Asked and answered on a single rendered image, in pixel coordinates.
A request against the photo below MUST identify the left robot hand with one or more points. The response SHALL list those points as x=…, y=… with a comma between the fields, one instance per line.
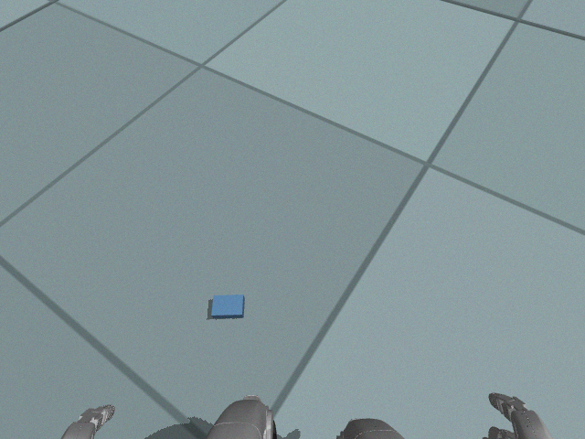
x=89, y=423

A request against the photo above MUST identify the small box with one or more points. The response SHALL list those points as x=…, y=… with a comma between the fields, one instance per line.
x=228, y=306

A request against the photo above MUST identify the right robot hand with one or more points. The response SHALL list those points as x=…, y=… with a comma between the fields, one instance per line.
x=526, y=424

